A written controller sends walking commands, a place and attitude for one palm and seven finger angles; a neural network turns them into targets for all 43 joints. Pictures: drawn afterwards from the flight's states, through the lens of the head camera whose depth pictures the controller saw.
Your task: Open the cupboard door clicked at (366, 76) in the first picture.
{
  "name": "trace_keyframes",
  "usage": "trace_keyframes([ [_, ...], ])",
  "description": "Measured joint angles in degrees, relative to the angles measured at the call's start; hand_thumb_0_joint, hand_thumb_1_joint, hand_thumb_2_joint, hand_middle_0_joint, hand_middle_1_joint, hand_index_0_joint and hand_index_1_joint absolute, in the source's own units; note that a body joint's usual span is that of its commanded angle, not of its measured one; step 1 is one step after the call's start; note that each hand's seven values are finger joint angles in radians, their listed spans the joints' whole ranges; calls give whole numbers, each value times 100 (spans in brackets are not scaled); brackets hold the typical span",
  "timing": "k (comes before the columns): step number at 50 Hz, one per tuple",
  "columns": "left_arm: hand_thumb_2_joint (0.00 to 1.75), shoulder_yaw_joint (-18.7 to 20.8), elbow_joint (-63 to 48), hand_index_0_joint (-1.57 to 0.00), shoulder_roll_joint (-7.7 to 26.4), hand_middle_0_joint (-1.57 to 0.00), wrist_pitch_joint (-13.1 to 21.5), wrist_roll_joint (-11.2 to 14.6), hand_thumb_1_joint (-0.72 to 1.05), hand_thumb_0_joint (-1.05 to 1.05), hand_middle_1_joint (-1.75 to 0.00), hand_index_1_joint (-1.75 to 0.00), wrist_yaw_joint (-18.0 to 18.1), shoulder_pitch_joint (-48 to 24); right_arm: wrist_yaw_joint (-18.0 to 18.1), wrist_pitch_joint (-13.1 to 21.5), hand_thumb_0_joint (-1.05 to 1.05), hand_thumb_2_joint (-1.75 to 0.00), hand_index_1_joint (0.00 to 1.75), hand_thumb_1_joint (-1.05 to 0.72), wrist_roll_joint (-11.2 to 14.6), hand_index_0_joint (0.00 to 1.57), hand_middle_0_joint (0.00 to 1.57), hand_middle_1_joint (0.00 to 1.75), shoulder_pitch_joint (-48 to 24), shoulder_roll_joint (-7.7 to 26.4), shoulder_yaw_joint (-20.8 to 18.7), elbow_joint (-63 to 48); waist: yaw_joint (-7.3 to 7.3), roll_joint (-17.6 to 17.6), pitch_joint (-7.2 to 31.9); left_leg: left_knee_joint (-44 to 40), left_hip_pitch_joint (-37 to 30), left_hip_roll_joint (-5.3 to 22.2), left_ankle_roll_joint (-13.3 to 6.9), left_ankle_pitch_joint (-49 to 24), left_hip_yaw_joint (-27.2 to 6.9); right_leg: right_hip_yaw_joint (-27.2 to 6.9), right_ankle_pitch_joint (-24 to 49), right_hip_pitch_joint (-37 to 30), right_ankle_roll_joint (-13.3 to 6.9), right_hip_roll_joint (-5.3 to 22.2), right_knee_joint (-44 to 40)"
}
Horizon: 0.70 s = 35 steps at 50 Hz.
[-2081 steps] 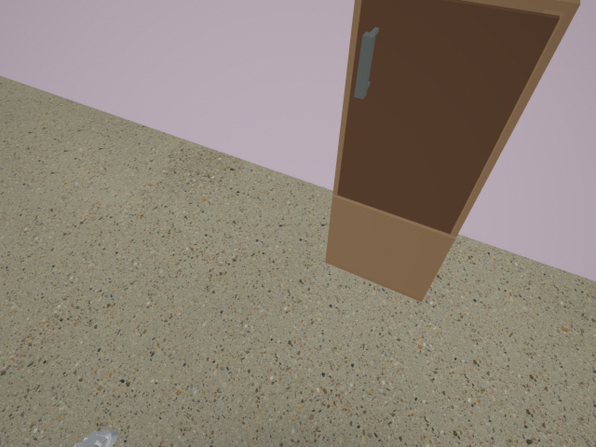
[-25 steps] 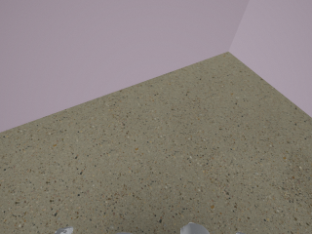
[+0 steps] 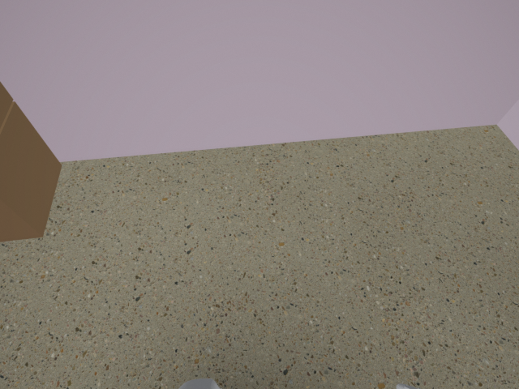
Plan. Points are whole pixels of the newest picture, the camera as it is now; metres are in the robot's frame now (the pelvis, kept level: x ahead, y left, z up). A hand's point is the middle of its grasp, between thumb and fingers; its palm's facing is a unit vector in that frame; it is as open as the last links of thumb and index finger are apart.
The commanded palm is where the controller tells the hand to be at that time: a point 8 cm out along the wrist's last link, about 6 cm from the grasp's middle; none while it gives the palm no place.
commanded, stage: turn to face it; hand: left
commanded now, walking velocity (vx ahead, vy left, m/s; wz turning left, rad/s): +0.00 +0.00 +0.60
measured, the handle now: out of the picture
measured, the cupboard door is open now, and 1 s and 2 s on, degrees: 44 44 44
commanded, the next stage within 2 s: take the last steps up to it in 1.44 s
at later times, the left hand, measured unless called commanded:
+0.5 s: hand out of the picture +0.08 +0.21 -0.14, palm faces +0.27 -0.92 -0.28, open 7.4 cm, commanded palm none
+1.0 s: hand out of the picture -0.02 +0.24 -0.16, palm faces +0.56 -0.79 -0.26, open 7.4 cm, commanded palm none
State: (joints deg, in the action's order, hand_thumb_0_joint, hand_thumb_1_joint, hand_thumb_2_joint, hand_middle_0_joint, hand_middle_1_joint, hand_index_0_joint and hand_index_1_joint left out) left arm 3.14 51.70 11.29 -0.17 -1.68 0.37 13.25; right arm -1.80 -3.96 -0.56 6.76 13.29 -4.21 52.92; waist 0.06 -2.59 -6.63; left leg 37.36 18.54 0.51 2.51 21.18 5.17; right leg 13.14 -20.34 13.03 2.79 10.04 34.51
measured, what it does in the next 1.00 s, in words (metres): steps on the spot, turning left: left foot, then right foot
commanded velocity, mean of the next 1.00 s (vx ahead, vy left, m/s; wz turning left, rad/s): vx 0.00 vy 0.00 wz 0.60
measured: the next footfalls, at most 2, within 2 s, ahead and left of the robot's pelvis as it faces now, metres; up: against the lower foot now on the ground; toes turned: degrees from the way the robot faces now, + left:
left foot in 0.02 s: +0.05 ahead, +0.11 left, +0.00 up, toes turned +5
right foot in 0.44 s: +0.07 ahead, -0.14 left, +0.00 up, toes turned +12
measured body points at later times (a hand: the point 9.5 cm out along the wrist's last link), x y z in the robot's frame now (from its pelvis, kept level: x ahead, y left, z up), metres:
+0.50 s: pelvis +0.02 -0.02 +0.00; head +0.07 -0.03 +0.45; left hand +0.07 +0.25 -0.12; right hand +0.13 -0.25 -0.16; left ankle -0.01 +0.10 -0.69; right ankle +0.04 -0.14 -0.73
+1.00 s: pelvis +0.03 +0.01 +0.01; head +0.07 +0.06 +0.45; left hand -0.05 +0.28 -0.14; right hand +0.25 -0.15 -0.13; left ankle -0.01 +0.10 -0.73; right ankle +0.10 -0.13 -0.66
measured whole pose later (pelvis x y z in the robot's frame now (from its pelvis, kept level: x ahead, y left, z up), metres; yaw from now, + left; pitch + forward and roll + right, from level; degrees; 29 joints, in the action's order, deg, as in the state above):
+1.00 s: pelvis +0.03 +0.01 +0.01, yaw +33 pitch +1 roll -1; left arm 4.9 52.1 15.0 -3.1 -1.2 0.3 9.4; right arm 0.1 -1.5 -1.5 8.2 12.0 -3.0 52.0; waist 0.3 -1.2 -5.6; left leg 30.6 17.1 -1.4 -2.4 14.8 -0.7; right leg 1.1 -24.0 28.3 5.0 5.4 60.1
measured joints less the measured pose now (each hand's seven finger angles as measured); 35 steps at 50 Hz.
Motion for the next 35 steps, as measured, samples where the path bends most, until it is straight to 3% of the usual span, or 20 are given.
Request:
trace_keyframes([
  [1, 89, 25, 8, -20, 40, -20, -31, 25, 91, 0, -30, -30, -14, 57, -5, 57, 1, -90, 30, -91, -15, 19, 20, 30, -14, 22, 8, -59, 5, 18, 45, -307, -91, 7, -180, -449, -38, 41, -113, 150, 47, 40, 304],
  [3, 89, 77, 88, -20, 177, -20, -182, 42, 91, 0, -30, -30, -2, 20, 29, 155, 1, -90, 30, -91, -42, 20, 20, 30, -100, -30, 18, -123, 35, -70, 10, -43, 71, -71, -461, -407, -88, -357, -892, 620, 138, -7, 1396],
  [6, 89, 150, 223, -20, 309, -20, -338, 41, 91, 1, -30, -30, 25, -96, 131, 232, 1, -90, 30, -91, -68, 20, 20, 30, -57, -103, 60, -193, 39, -42, 61, -120, 55, -99, -532, -301, -239, -848, -877, 1226, 176, -277, 2662],
  [9, 89, 188, 193, -19, 368, -20, -336, 37, 91, 1, -30, -30, -4, -217, 187, 248, 1, -90, 30, -91, -78, 20, 20, 30, 37, -141, 103, -168, 53, 16, 105, -496, -89, -148, -505, -523, -395, -1072, -450, 1504, 206, -395, 2913],
  [14, 89, 178, 7, -19, 345, -20, -280, 45, 91, 1, -30, -30, -17, -412, 178, 211, 1, -90, 30, -91, -95, 20, 20, 30, 220, -167, 125, -70, 4, 175, 160, -827, -183, -205, -492, -739, -711, -1219, -295, 1429, 213, -542, 2201],
  [20, 89, 102, -187, -19, 205, -20, -177, 82, 91, 0, -30, -30, -6, -611, 161, 102, 1, -90, 30, -91, -98, 20, 21, 30, 423, -151, 47, 17, -144, 382, 193, -629, -21, -304, -340, -688, -1146, -1194, -82, 705, 124, -830, 558],
  [22, 89, 69, -282, -19, 186, -20, -65, 68, 91, 0, -30, -30, 9, -575, 148, 66, 1, -90, 30, -91, -51, 20, 21, 30, 513, -138, 7, 20, -137, 349, 267, -298, 175, -418, -267, -503, -1207, -1182, 332, 313, -31, -801, -317],
  [23, 89, 54, -276, -19, 116, -20, -24, 43, 91, 0, -30, -30, 30, -593, 142, 46, 1, -90, 30, -91, -37, 20, 20, 30, 494, -84, -28, 48, -139, 440, 227, 158, 343, -407, -216, -42, -1205, -1103, 306, 322, -131, -813, -240],
  [25, 89, -4, -267, -20, -16, -20, 1, 30, 91, 0, -30, -30, 60, -572, 127, -22, 1, -90, 30, -91, -43, 20, 20, 30, 451, 13, -91, 103, -180, 543, 144, 1421, 729, -397, -130, 556, -1032, -919, 165, 245, -228, -752, -130],
  [28, 89, -52, -231, -20, -133, -20, -9, 34, 91, 0, -30, -30, 85, -449, 81, -89, 1, -90, 30, -91, -44, 20, 20, 30, 377, 69, -117, 152, -222, 490, 75, 2623, 1055, -238, 16, 515, -662, -719, 156, 8, -225, -602, -304],
  [31, 89, -78, -160, -20, -165, -20, -5, 16, 91, 0, -30, -30, 69, -334, 40, -104, 1, -90, 30, -91, -24, 20, 20, 30, 297, 44, -95, 146, -229, 310, 32, 2388, 970, -68, 105, 486, -383, -531, 180, -160, -184, -415, -457],
  [35, 89, -57, -92, -20, -114, -20, 9, -10, 91, 0, -30, -30, 34, -197, 6, -67, 1, -90, 30, -91, -1, 19, 20, 30, 142, 9, -39, 101, -129, 98, -35, 1135, 544, 16, 83, 482, -131, -265, 51, -222, -73, -176, -352],
])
